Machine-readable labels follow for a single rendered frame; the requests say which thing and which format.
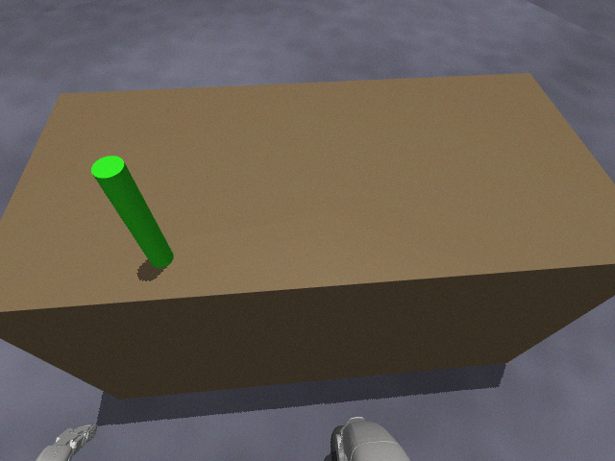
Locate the can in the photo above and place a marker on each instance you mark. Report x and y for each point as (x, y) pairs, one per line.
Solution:
(118, 184)

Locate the left robot hand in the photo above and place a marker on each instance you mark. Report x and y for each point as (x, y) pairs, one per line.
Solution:
(68, 444)

